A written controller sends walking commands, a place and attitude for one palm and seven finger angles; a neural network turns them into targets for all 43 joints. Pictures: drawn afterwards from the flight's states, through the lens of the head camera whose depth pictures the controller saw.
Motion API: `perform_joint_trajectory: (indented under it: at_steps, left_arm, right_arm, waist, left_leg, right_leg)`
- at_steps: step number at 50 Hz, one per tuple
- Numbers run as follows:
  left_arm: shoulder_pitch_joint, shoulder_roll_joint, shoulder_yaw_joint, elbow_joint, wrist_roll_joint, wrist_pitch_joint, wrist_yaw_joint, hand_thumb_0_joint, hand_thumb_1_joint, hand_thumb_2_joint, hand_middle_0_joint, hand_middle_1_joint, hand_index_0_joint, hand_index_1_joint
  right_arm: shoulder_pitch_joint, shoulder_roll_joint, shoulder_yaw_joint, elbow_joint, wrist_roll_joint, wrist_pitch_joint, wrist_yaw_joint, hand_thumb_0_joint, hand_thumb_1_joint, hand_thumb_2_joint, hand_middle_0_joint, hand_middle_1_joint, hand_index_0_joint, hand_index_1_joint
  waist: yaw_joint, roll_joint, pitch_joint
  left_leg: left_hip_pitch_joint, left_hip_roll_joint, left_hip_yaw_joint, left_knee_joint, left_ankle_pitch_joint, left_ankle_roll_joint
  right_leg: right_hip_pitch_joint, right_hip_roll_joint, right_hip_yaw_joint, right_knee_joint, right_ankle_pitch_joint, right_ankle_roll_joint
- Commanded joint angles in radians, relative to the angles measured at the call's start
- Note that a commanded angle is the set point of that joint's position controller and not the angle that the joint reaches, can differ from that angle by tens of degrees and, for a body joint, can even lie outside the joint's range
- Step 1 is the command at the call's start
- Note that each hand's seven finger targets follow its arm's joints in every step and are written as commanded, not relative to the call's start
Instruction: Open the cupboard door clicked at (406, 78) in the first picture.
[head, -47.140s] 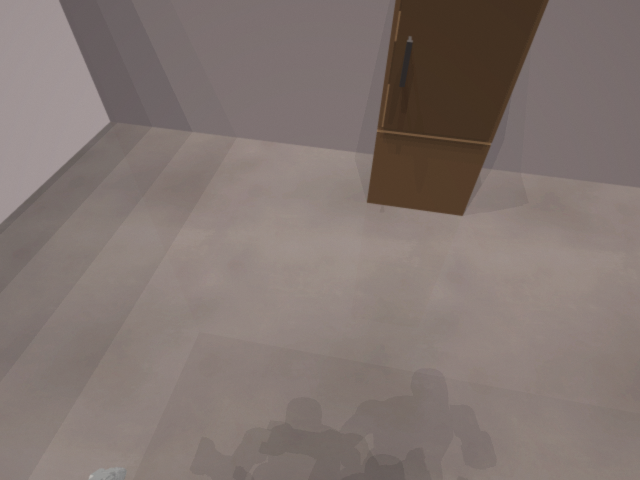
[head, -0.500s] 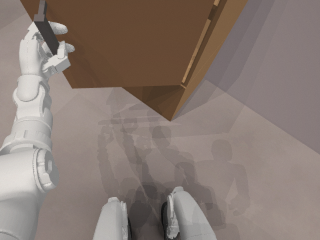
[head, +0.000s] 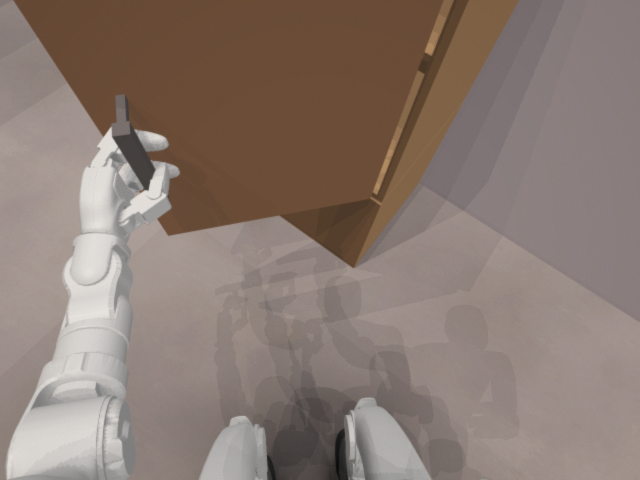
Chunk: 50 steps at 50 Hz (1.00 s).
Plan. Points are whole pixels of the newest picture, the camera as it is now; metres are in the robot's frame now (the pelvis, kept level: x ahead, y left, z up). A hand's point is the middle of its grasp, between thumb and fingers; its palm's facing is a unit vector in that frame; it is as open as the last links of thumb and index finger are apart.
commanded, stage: pull the door open along its arc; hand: left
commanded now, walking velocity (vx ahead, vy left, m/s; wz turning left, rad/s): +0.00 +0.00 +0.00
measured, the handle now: (143, 156) +0.51 +0.20 +0.03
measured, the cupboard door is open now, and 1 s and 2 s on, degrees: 51 83 84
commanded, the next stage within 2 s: open thumb and fingers to let go in 0.60 s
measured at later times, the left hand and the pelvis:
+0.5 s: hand (240, 302) +0.32 +0.07 +0.03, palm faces +0.40 -0.92 -0.01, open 6.0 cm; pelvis +0.01 -0.03 +0.01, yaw +3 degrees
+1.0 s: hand (263, 323) +0.29 +0.05 +0.03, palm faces +0.44 -0.90 -0.03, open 8.0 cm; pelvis -0.01 -0.06 +0.00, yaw +6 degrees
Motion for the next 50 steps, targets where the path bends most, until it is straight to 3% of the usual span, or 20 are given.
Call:
perform_joint_trajectory:
  at_steps: [1, 2, 4, 7, 8, 10, 14, 17, 21, 26, 27, 29, 33, 35, 39, 43, 47, 50]
  left_arm:
    - [0.056, 0.055, 0.094, -0.369, -0.099, -0.069, 0.141, 0.0, 0.9, 0.9, -0.4, -1.35, -0.4, -1.35]
    - [0.143, -0.042, -0.003, -0.373, -0.071, -0.062, 0.213, 0.0, 0.9, 0.9, -0.4, -1.35, -0.4, -1.35]
    - [0.212, -0.075, -0.023, -0.443, -0.028, -0.071, 0.34, 0.0, 0.9, 0.9, -0.4, -1.35, -0.4, -1.35]
    - [0.335, -0.139, -0.07, -0.535, 0.056, -0.085, 0.495, 0.0, 0.9, 0.9, -0.4, -1.35, -0.4, -1.35]
    - [0.362, -0.135, -0.072, -0.575, 0.086, -0.092, 0.542, 0.0, 0.9, 0.9, -0.4, -1.35, -0.4, -1.35]
    - [0.463, -0.202, -0.121, -0.596, 0.132, -0.093, 0.624, 0.0, 0.9, 0.9, -0.4, -1.35, -0.4, -1.35]
    - [0.491, -0.282, -0.228, -0.653, 0.214, -0.096, 0.73, 0.0, 0.9, 0.9, -0.4, -1.35, -0.4, -1.35]
    - [0.527, -0.327, -0.294, -0.665, 0.236, -0.098, 0.737, 0.0, 0.9, 0.9, -0.4, -1.35, -0.4, -1.35]
    - [0.603, -0.387, -0.37, -0.703, 0.251, -0.106, 0.732, 0.0, 0.9, 0.9, -0.4, -1.35, -0.4, -1.35]
    - [0.722, -0.449, -0.457, -0.77, 0.261, -0.092, 0.72, 0.0, 0.9, 0.9, -0.4, -1.35, -0.4, -1.35]
    - [0.71, -0.463, -0.479, -0.773, 0.268, -0.089, 0.723, 0.0, 0.9, 0.9, -0.4, -1.35, -0.4, -1.35]
    - [0.689, -0.491, -0.522, -0.776, 0.293, -0.082, 0.728, 0.0, 0.9, 0.9, -0.4, -1.35, -0.4, -1.35]
    - [0.657, -0.555, -0.595, -0.794, 0.298, -0.065, 0.74, 0.0, 0.9, 0.9, -0.4, -1.35, -0.4, -1.35]
    - [0.509, -0.488, -0.541, -0.758, 0.301, -0.066, 0.757, 0.0, 0.9, 0.9, -0.4, -1.35, -0.4, -1.35]
    - [0.552, -0.462, -0.498, -0.73, 0.285, -0.07, 0.748, 0.0, 0.62, 0.78, -0.38, -1.32, -0.38, -1.32]
    - [0.52, -0.451, -0.493, -0.742, 0.273, -0.072, 0.733, 0.0, 0.34, 0.66, -0.36, -1.29, -0.36, -1.29]
    - [0.449, -0.444, -0.492, -0.706, 0.263, -0.087, 0.723, 0.0, 0.06, 0.54, -0.34, -1.26, -0.34, -1.26]
    - [0.41, -0.462, -0.507, -0.682, 0.262, -0.093, 0.725, 0.0, -0.15, 0.45, -0.325, -1.237, -0.325, -1.237]
  right_arm:
    - [0.046, -0.137, -0.082, -0.118, 0.002, -0.048, -0.008, 0.0, -0.9, -0.9, 0.2, 0.3, 0.2, 0.3]
    - [0.027, -0.128, -0.077, -0.117, -0.004, -0.057, 0.003, 0.0, -0.9, -0.9, 0.2, 0.3, 0.2, 0.3]
    - [0.012, -0.12, -0.079, -0.119, -0.018, -0.062, 0.015, 0.0, -0.9, -0.9, 0.2, 0.3, 0.2, 0.3]
    - [-0.02, -0.1, -0.081, -0.133, -0.039, -0.062, 0.027, 0.0, -0.9, -0.9, 0.2, 0.3, 0.2, 0.3]
    - [-0.035, -0.096, -0.08, -0.145, -0.046, -0.06, 0.026, 0.0, -0.9, -0.9, 0.2, 0.3, 0.2, 0.3]
    - [-0.07, -0.075, -0.078, -0.15, -0.055, -0.058, 0.027, 0.0, -0.9, -0.9, 0.2, 0.3, 0.2, 0.3]
    - [-0.114, -0.051, -0.08, -0.143, -0.067, -0.066, 0.012, 0.0, -0.9, -0.9, 0.2, 0.3, 0.2, 0.3]
    - [-0.143, -0.035, -0.077, -0.132, -0.071, -0.083, -0.004, 0.0, -0.9, -0.9, 0.2, 0.3, 0.2, 0.3]
    - [-0.17, -0.015, -0.071, -0.128, -0.074, -0.107, -0.014, 0.0, -0.9, -0.9, 0.2, 0.3, 0.2, 0.3]
    - [-0.193, -0.002, -0.066, -0.136, -0.077, -0.146, -0.012, 0.0, -0.9, -0.9, 0.2, 0.3, 0.2, 0.3]
    - [-0.195, -0.001, -0.065, -0.133, -0.078, -0.154, -0.013, 0.0, -0.9, -0.9, 0.2, 0.3, 0.2, 0.3]
    - [-0.205, 0.0, -0.062, -0.13, -0.082, -0.17, -0.016, 0.0, -0.9, -0.9, 0.2, 0.3, 0.2, 0.3]
    - [-0.211, -0.001, -0.059, -0.126, -0.083, -0.205, -0.017, 0.0, -0.9, -0.9, 0.2, 0.3, 0.2, 0.3]
    - [-0.199, -0.01, -0.062, -0.094, -0.087, -0.208, -0.028, 0.0, -0.9, -0.9, 0.2, 0.3, 0.2, 0.3]
    - [-0.194, -0.009, -0.07, -0.094, -0.085, -0.212, -0.036, 0.0, -0.9, -0.9, 0.2, 0.3, 0.2, 0.3]
    - [-0.195, -0.015, -0.074, -0.1, -0.08, -0.209, -0.04, 0.0, -0.9, -0.9, 0.2, 0.3, 0.2, 0.3]
    - [-0.198, -0.02, -0.073, -0.085, -0.078, -0.214, -0.045, 0.0, -0.9, -0.9, 0.2, 0.3, 0.2, 0.3]
    - [-0.204, -0.025, -0.074, -0.085, -0.078, -0.218, -0.044, 0.0, -0.9, -0.9, 0.2, 0.3, 0.2, 0.3]
  waist:
    - [0.134, 0.001, -0.462]
    - [0.123, 0.029, -0.432]
    - [0.133, -0.008, -0.405]
    - [0.16, -0.015, -0.401]
    - [0.174, -0.018, -0.406]
    - [0.187, -0.037, -0.399]
    - [0.172, -0.089, -0.387]
    - [0.162, -0.112, -0.37]
    - [0.166, -0.084, -0.349]
    - [0.157, -0.1, -0.345]
    - [0.146, -0.124, -0.337]
    - [0.132, -0.12, -0.313]
    - [0.111, -0.111, -0.324]
    - [0.089, -0.132, -0.299]
    - [0.122, -0.139, -0.364]
    - [0.114, -0.161, -0.358]
    - [0.097, -0.174, -0.307]
    - [0.1, -0.138, -0.303]
  left_leg:
    - [0.264, -0.034, -0.044, -0.172, 0.552, -0.034]
    - [0.274, -0.035, -0.038, -0.177, 0.541, -0.042]
    - [0.276, -0.03, -0.044, -0.183, 0.558, -0.049]
    - [0.263, -0.037, -0.034, -0.183, 0.554, -0.054]
    - [0.254, -0.041, -0.037, -0.18, 0.56, -0.053]
    - [0.255, -0.045, -0.032, -0.183, 0.541, -0.054]
    - [0.257, -0.051, -0.04, -0.178, 0.493, -0.053]
    - [0.254, -0.061, -0.033, -0.174, 0.441, -0.048]
    - [0.267, -0.067, -0.032, -0.174, 0.432, -0.046]
    - [0.26, -0.073, -0.032, -0.163, 0.412, -0.045]
    - [0.251, -0.073, -0.035, -0.157, 0.4, -0.044]
    - [0.232, -0.074, -0.042, -0.146, 0.363, -0.044]
    - [0.219, -0.08, -0.05, -0.126, 0.325, -0.042]
    - [0.18, -0.078, -0.055, -0.102, 0.286, -0.044]
    - [0.144, -0.086, -0.049, -0.094, 0.275, -0.048]
    - [0.131, -0.085, -0.051, -0.096, 0.251, -0.043]
    - [0.112, -0.083, -0.052, -0.092, 0.189, -0.039]
    - [0.127, -0.083, -0.05, -0.098, 0.173, -0.035]
  right_leg:
    - [0.43, 0.027, -0.007, -0.088, 0.451, -0.02]
    - [0.412, 0.026, -0.008, -0.09, 0.432, -0.02]
    - [0.412, 0.023, -0.015, -0.078, 0.43, -0.025]
    - [0.46, 0.014, -0.006, -0.065, 0.47, -0.034]
    - [0.476, 0.013, -0.002, -0.058, 0.478, -0.039]
    - [0.497, 0.008, 0.003, -0.06, 0.49, -0.039]
    - [0.507, 0.004, 0.011, -0.071, 0.483, -0.035]
    - [0.521, -0.001, 0.024, -0.093, 0.479, -0.029]
    - [0.526, -0.006, 0.027, -0.103, 0.489, -0.031]
    - [0.546, -0.016, 0.038, -0.118, 0.524, -0.024]
    - [0.542, -0.02, 0.041, -0.119, 0.526, -0.021]
    - [0.512, -0.025, 0.048, -0.123, 0.489, -0.019]
    - [0.494, -0.036, 0.06, -0.135, 0.464, -0.014]
    - [0.469, -0.049, 0.086, -0.14, 0.425, -0.005]
    - [0.551, -0.069, 0.134, -0.151, 0.446, 0.001]
    - [0.558, -0.074, 0.15, -0.171, 0.402, 0.005]
    - [0.509, -0.081, 0.165, -0.2, 0.258, 0.01]
    - [0.466, -0.071, 0.148, -0.198, 0.175, -0.003]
